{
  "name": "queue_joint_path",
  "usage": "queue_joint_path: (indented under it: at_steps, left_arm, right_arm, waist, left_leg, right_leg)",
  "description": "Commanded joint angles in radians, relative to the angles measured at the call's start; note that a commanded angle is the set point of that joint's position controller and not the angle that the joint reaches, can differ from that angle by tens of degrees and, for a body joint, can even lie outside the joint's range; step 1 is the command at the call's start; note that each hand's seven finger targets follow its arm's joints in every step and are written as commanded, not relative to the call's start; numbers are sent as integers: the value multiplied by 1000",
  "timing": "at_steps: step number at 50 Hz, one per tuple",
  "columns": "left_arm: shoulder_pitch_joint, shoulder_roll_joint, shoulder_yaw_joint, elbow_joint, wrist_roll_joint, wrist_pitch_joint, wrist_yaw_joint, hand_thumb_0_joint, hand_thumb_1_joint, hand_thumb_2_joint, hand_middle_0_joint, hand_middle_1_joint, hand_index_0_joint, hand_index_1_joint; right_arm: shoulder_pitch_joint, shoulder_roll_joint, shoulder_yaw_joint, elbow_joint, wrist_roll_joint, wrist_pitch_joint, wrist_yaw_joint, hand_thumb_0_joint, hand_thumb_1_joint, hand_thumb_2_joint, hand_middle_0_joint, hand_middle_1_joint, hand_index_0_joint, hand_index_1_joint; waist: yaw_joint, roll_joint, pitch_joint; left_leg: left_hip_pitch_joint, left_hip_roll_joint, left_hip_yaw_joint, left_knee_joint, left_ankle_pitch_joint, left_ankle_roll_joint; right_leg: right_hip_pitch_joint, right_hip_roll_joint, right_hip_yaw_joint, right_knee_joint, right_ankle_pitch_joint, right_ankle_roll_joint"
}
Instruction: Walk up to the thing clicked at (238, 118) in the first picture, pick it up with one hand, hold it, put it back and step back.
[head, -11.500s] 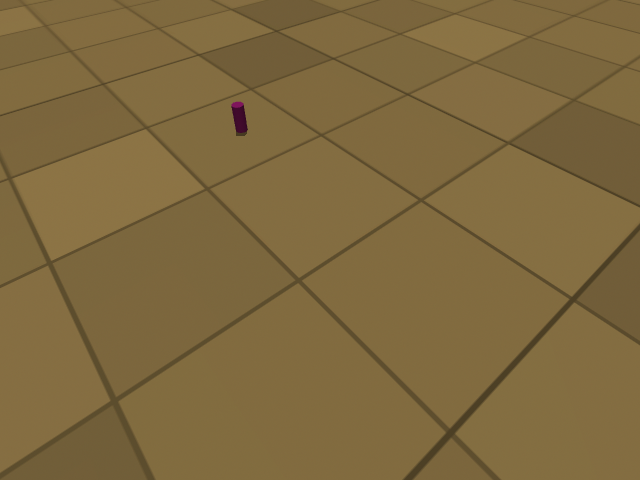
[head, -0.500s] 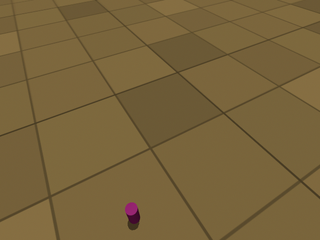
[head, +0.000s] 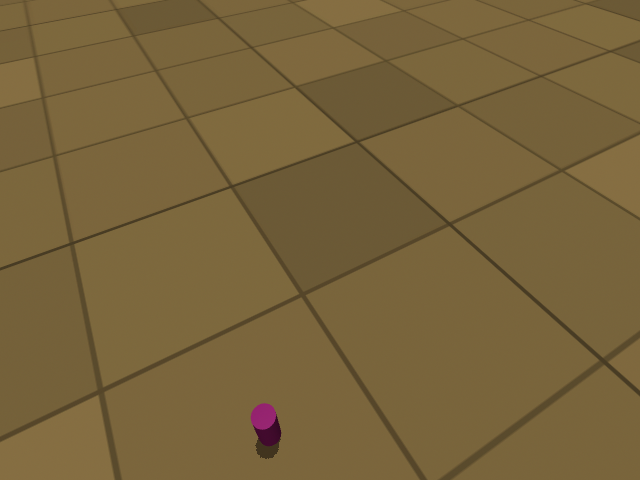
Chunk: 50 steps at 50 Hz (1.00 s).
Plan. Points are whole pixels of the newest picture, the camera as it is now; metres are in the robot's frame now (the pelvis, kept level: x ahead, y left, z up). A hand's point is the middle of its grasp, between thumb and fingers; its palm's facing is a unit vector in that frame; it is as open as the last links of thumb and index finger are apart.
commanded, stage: go down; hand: left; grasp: from the side
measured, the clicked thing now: (266, 425) +0.41 +0.18 -0.70
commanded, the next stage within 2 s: none
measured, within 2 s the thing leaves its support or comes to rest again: neither
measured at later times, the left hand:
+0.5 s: hand out of the picture +0.15 +0.27 -0.17, palm faces +0.02 -0.94 -0.35, open 14.3 cm
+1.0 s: hand out of the picture +0.14 +0.27 -0.19, palm faces +0.04 -0.95 -0.32, open 16.8 cm
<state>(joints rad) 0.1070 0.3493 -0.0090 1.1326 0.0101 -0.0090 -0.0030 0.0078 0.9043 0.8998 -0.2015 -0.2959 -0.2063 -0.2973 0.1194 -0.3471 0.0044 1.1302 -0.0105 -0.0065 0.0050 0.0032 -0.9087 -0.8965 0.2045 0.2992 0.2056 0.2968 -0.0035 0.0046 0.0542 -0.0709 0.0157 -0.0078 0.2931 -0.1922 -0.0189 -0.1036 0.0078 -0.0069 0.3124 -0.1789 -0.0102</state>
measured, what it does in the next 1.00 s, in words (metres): lowers itself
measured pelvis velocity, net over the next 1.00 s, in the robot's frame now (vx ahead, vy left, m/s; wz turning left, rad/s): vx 0.00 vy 0.02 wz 0.02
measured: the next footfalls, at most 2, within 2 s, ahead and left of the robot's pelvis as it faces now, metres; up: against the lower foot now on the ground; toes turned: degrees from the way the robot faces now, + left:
none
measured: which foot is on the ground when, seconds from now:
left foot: down 0.00-1.00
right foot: down 0.00-1.00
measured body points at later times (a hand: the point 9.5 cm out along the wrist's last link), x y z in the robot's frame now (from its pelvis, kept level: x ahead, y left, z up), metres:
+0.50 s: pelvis +0.00 +0.01 -0.03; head +0.05 +0.01 +0.41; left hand +0.15 +0.32 -0.15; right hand +0.11 -0.25 -0.15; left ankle -0.02 +0.13 -0.75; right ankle +0.00 -0.11 -0.75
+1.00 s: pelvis +0.00 +0.02 -0.08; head +0.07 +0.04 +0.36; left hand +0.14 +0.32 -0.17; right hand +0.17 -0.22 -0.16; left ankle -0.02 +0.13 -0.75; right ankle +0.00 -0.11 -0.75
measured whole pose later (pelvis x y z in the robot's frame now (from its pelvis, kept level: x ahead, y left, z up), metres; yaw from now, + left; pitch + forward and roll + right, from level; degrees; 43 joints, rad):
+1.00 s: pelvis +0.00 +0.02 -0.08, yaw +1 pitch +16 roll -3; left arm 0.34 0.32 0.16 0.29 0.02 0.32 -0.04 0.00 -0.41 0.15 -0.06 -0.10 -0.05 -0.12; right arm 0.23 -0.23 0.00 0.52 0.01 -0.13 -0.07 0.01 -0.79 -0.87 0.21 0.30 0.21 0.30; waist -0.04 0.01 -0.14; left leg -0.81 0.00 -0.05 1.09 -0.55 0.01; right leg -0.79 0.00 -0.04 1.02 -0.50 0.01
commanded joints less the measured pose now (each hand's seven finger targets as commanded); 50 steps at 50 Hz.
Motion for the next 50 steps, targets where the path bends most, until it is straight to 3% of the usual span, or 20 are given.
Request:
queue_joint_path:
  at_steps: [1,3,4,5,6,7,8,10,11,13,15,17,19,26,30,35,38,41,44,50]
  left_arm:
    - [-22,214,43,-56,-4,-25,14,0,900,900,-200,-300,-200,-301]
    - [-25,221,45,-56,-5,-26,15,0,900,900,-200,-300,-200,-301]
    - [-30,223,46,-56,-7,-25,15,0,820,820,-120,-220,-120,-221]
    - [-381,58,57,-407,-50,-119,30,0,740,740,-40,-140,-40,-141]
    - [-475,102,71,-343,-48,-106,34,0,660,660,0,-60,0,-61]
    - [-281,193,136,-135,-24,-59,38,0,580,580,-2,-45,0,-51]
    - [-204,195,152,-85,-15,-42,21,0,500,500,-3,-89,-1,-88]
    - [-298,272,199,-187,19,-55,2,0,341,340,-4,-85,-1,-86]
    - [-237,284,224,-180,43,-46,-10,0,277,270,-4,-84,0,-88]
    - [-52,219,227,-127,73,-16,-31,0,214,235,-20,-83,-15,-86]
    - [-46,242,263,-238,76,11,-23,0,127,191,-36,-68,-28,-72]
    - [-61,188,228,-266,76,64,-19,0,19,160,-44,-65,-34,-71]
    - [-103,189,224,-329,75,107,-16,0,-67,158,-44,-70,-34,-76]
    - [-58,155,220,-540,40,164,-27,0,-385,136,-47,-101,-30,-117]
    - [32,173,251,-698,36,168,-31,0,-417,124,-56,-98,-38,-115]
    - [125,182,261,-813,41,210,-25,0,-447,114,-64,-95,-48,-111]
    - [185,152,239,-862,34,243,-31,0,-447,123,-63,-103,-50,-114]
    - [218,155,247,-934,23,268,-34,0,-449,134,-59,-101,-43,-117]
    - [244,131,236,-961,18,286,-28,0,-435,143,-54,-97,-38,-113]
    - [261,157,273,-1021,7,297,-22,0,-405,177,-41,-107,-24,-125]
  right_arm:
    - [-34,-223,-40,-56,3,-24,-15,0,-900,-900,200,300,200,300]
    - [-29,-217,-38,-56,4,-23,-15,0,-900,-900,200,300,200,300]
    - [-26,-211,-36,-57,3,-24,-16,0,-893,-911,205,301,203,301]
    - [-23,-51,-4,-341,69,-75,-34,0,-960,-919,198,300,199,300]
    - [35,-71,-2,-276,72,-76,-42,0,-961,-921,199,301,199,301]
    - [55,-105,-14,-268,68,-64,-48,0,-971,-925,199,301,199,301]
    - [63,-103,-29,-295,66,-54,-46,0,-947,-918,199,301,200,301]
    - [96,-104,-61,-331,51,-65,-55,0,-928,-912,199,301,200,301]
    - [103,-101,-72,-361,42,-71,-52,0,-924,-911,199,301,200,301]
    - [142,-94,-87,-391,34,-70,-43,0,-907,-904,199,301,200,301]
    - [129,-87,-93,-446,38,-68,-44,0,-877,-895,200,301,200,301]
    - [110,-83,-87,-482,42,-66,-44,0,-855,-889,200,301,200,301]
    - [84,-81,-84,-528,46,-71,-45,0,-841,-886,200,301,200,301]
    - [98,-63,-80,-602,45,-113,-52,0,-794,-875,200,301,200,301]
    - [127,-61,-88,-633,41,-136,-62,0,-789,-874,201,301,200,301]
    - [110,-55,-82,-666,38,-151,-73,0,-777,-871,201,301,200,301]
    - [111,-56,-80,-684,37,-154,-78,0,-770,-868,201,301,200,301]
    - [112,-53,-79,-703,33,-163,-82,0,-782,-872,201,301,200,301]
    - [117,-47,-75,-721,31,-169,-85,0,-776,-870,201,301,200,300]
    - [115,-46,-74,-750,28,-183,-90,0,-795,-876,201,301,200,301]
  waist:
    - [6,9,-89]
    - [3,4,-81]
    - [2,-1,-80]
    - [-112,31,-6]
    - [-75,13,-49]
    - [-64,-51,-17]
    - [-27,-44,-25]
    - [-20,-39,-201]
    - [-12,0,-273]
    - [19,-9,-322]
    - [42,52,-382]
    - [21,48,-308]
    - [2,30,-269]
    - [-21,2,-269]
    - [-23,45,-378]
    - [-18,97,-370]
    - [-35,92,-357]
    - [-31,103,-391]
    - [-45,80,-400]
    - [-34,83,-397]
  left_leg:
    - [5,121,-79,-32,178,34]
    - [-2,119,-80,-36,180,32]
    - [-2,119,-78,-37,172,32]
    - [-152,-25,48,43,12,33]
    - [-156,-30,44,59,-4,37]
    - [-198,-31,39,83,-22,41]
    - [-234,-27,42,118,-3,38]
    - [-239,-32,37,188,62,42]
    - [-249,-38,35,223,109,38]
    - [-292,-45,27,277,162,34]
    - [-274,-51,25,277,205,24]
    - [-296,-41,15,284,190,18]
    - [-338,-34,12,311,124,20]
    - [-445,-21,0,412,-6,26]
    - [-432,-16,-5,491,91,22]
    - [-481,-7,-27,536,112,11]
    - [-501,-5,-32,558,105,12]
    - [-496,7,-52,589,175,12]
    - [-530,2,-48,628,183,19]
    - [-607,1,-58,663,118,20]
  right_leg:
    - [26,-138,108,-42,207,-18]
    - [24,-136,108,-42,206,-17]
    - [22,-139,113,-43,201,-17]
    - [-190,-14,9,12,70,2]
    - [-138,-17,1,18,35,4]
    - [-161,-6,-12,34,-5,-1]
    - [-169,-7,-17,65,-6,-2]
    - [-156,-18,-1,138,82,4]
    - [-132,-23,-1,184,138,1]
    - [-132,-20,-1,246,190,-5]
    - [-101,-16,0,258,221,-11]
    - [-178,-6,-11,257,174,-13]
    - [-244,-1,-14,270,101,-12]
    - [-384,5,-25,371,-34,-7]
    - [-402,0,-23,462,53,-8]
    - [-472,3,-33,519,34,-12]
    - [-504,6,-38,543,23,-11]
    - [-528,9,-50,576,36,-12]
    - [-544,7,-47,597,55,-10]
    - [-595,9,-53,644,3,-12]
